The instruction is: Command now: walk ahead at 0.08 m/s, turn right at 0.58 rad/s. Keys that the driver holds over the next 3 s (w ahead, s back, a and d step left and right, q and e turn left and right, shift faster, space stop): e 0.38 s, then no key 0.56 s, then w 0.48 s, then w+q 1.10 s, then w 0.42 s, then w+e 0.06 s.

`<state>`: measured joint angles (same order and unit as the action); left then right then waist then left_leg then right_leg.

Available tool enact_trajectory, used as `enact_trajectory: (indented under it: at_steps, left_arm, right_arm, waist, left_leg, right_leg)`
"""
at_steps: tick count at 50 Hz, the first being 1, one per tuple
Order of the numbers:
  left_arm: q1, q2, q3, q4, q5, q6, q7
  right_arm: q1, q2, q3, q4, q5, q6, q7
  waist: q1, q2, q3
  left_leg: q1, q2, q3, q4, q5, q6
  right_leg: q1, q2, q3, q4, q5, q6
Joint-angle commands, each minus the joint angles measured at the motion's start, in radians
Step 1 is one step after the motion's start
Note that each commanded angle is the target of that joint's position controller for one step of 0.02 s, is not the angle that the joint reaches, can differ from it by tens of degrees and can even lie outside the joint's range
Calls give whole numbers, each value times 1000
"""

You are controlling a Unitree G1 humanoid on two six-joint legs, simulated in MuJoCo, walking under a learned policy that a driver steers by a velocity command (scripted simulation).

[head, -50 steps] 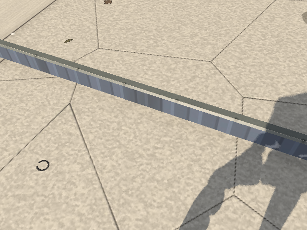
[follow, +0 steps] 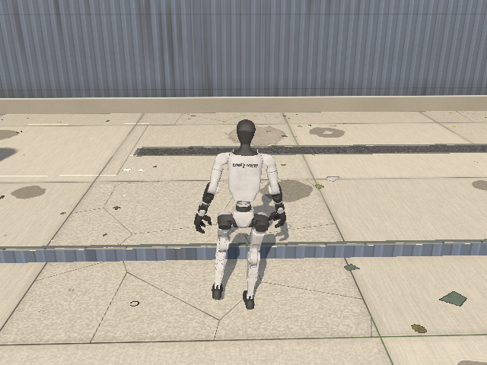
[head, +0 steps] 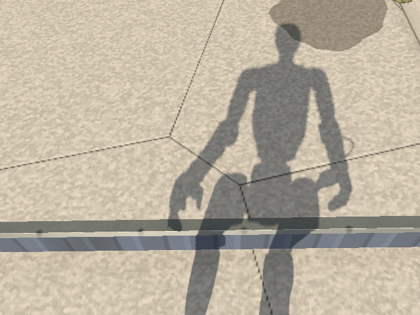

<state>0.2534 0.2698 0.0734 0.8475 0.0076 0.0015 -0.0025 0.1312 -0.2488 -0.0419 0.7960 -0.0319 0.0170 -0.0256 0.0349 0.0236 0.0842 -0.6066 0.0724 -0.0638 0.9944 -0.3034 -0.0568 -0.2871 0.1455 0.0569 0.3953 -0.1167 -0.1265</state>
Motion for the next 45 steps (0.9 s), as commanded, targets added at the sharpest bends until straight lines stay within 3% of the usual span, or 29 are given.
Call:
enact_trajectory:
  at_steps: [1,4,8,10,12,13,14,15,16,17,18,20,22,25,31,33,34,35,36,37,38,39,40,42,45]
  left_arm:
    - [32,164,41,-60,2,2,8]
    - [51,168,45,-62,8,11,11]
    - [48,179,50,-69,15,23,11]
    - [29,184,51,-73,14,27,8]
    - [-17,182,50,-81,4,32,6]
    - [-47,170,46,-91,-9,34,9]
    - [-14,105,29,-102,-15,31,11]
    - [59,79,24,-113,-17,27,16]
    - [46,175,44,-88,22,32,19]
    - [35,189,53,-79,24,35,14]
    - [38,179,55,-66,24,44,6]
    - [42,160,48,-63,16,61,-18]
    - [7,140,38,-71,7,64,-25]
    - [-37,118,25,-80,7,67,-22]
    - [-73,86,-8,-70,-5,67,-9]
    - [-46,80,-16,-52,-6,60,-2]
    - [-16,74,-21,-35,-2,51,1]
    - [-22,101,-20,-32,11,38,8]
    - [-12,165,-16,-38,31,24,16]
    - [-73,193,-16,-33,12,20,21]
    - [-95,135,-30,-30,10,11,20]
    - [-121,104,-44,-23,12,3,23]
    - [-139,93,-52,-15,16,2,29]
    - [-128,100,-55,10,6,-3,39]
    - [-120,97,-60,44,-1,-5,38]
  right_arm:
    - [36,-93,-23,-49,4,9,-6]
    - [-9,-97,-21,-69,11,6,-10]
    - [-16,-102,-14,-86,28,-8,-17]
    - [12,-108,-12,-86,37,-17,-21]
    - [81,-109,-10,-74,40,-27,-26]
    - [126,-121,-13,-64,31,-36,-32]
    - [110,-190,-25,-73,13,-40,-43]
    - [22,-279,-38,-113,10,-29,-41]
    - [70,-241,-40,-98,13,-18,-34]
    - [52,-174,-20,-104,20,-16,-28]
    - [8,-141,-11,-110,21,-14,-24]
    - [-1,-137,-8,-118,12,-13,-25]
    - [54,-146,-13,-99,9,-16,-19]
    - [110,-161,-21,-68,14,-25,-15]
    - [106,-185,-27,-32,7,-22,9]
    - [103,-193,-30,-15,12,-12,15]
    - [95,-189,-29,-6,18,-6,16]
    - [122,-172,-25,5,19,-6,16]
    - [158,-109,-8,-14,16,-10,22]
    - [142,-62,8,-17,29,0,10]
    - [121,-110,-2,4,26,13,1]
    - [106,-115,-6,12,29,18,1]
    - [110,-112,-7,27,30,18,3]
    - [140,-105,-6,58,20,15,7]
    - [160,-76,4,100,23,12,1]
  waist:
    - [-8,-102,-146]
    - [10,-113,-127]
    - [12,-130,-128]
    - [-3,-141,-133]
    - [-49,-138,-133]
    - [-77,-117,-130]
    - [-40,41,-139]
    - [17,218,-128]
    - [-21,140,-143]
    - [-4,72,-117]
    - [13,54,-84]
    - [8,128,-87]
    - [-22,122,-95]
    - [-51,128,-107]
    - [-63,172,-125]
    - [-42,168,-123]
    - [-16,143,-118]
    - [-20,88,-123]
    - [-45,-107,-173]
    - [-54,-240,-115]
    - [-37,-186,-86]
    - [-44,-177,-61]
    - [-54,-173,-51]
    - [-59,-186,-73]
    - [-60,-146,-94]
  left_leg:
    - [27,-19,3,-43,26,-7]
    - [23,-41,-13,-115,-9,-1]
    - [106,-88,-20,-220,-82,21]
    - [181,-111,-21,-308,-108,37]
    - [323,-124,-15,-507,-34,52]
    - [441,-89,-31,-664,75,61]
    - [537,99,-191,-767,95,106]
    - [588,331,-439,-762,380,225]
    - [523,364,-408,-719,505,320]
    - [482,300,-311,-709,529,309]
    - [452,222,-199,-702,501,268]
    - [477,144,-90,-683,551,232]
    - [518,136,-64,-666,605,244]
    - [590,163,-72,-650,646,269]
    - [517,164,-53,-621,635,271]
    - [497,157,-54,-586,629,255]
    - [455,144,-41,-557,590,221]
    - [381,128,-34,-535,476,165]
    - [278,59,32,-411,203,107]
    - [310,-40,84,-449,-166,80]
    - [345,-27,50,-373,-203,75]
    - [326,-39,43,-361,-184,77]
    - [328,-40,38,-366,-155,73]
    - [344,-50,47,-383,-101,61]
    - [412,-53,59,-487,-36,45]
  right_leg:
    - [107,-276,295,-106,173,-106]
    - [142,-279,356,-88,123,-106]
    - [159,-279,421,-32,248,-108]
    - [160,-273,456,-3,343,-97]
    - [119,-234,465,31,332,-49]
    - [50,-192,443,72,225,-1]
    - [-50,-102,326,214,-78,61]
    - [-239,69,109,382,-465,104]
    - [-226,-7,56,598,-501,120]
    - [-209,-34,66,671,-445,128]
    - [-202,-50,59,719,-382,140]
    - [-222,-46,39,778,-321,165]
    - [-235,-38,33,754,-309,181]
    - [-239,-45,42,644,-315,185]
    - [-9,-80,-46,309,-345,149]
    - [74,-83,-71,136,-256,128]
    - [162,-91,-77,-38,-113,113]
    - [266,-142,0,-143,3,96]
    - [380,-355,237,-182,103,65]
    - [182,-472,300,-137,308,-54]
    - [150,-447,282,-136,259,-90]
    - [147,-412,248,-140,229,-80]
    - [151,-370,208,-138,229,-57]
    - [192,-330,157,-105,355,-36]
    - [192,-315,136,-71,355,-25]
